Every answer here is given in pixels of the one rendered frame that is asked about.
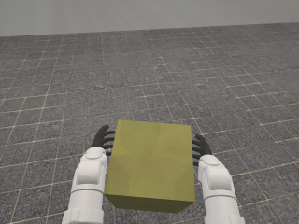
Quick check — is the right robot forearm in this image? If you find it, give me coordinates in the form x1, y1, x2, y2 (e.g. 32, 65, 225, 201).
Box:
198, 154, 246, 224

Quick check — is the left robot hand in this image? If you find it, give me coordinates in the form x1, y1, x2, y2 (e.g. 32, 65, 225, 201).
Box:
91, 125, 115, 156

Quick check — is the carton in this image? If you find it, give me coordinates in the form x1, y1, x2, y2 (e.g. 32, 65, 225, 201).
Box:
104, 119, 195, 214

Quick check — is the left robot forearm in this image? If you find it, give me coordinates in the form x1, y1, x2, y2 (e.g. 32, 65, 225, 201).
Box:
62, 147, 107, 224

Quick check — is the right robot hand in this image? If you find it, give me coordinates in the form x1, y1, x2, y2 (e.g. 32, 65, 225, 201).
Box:
192, 134, 213, 167

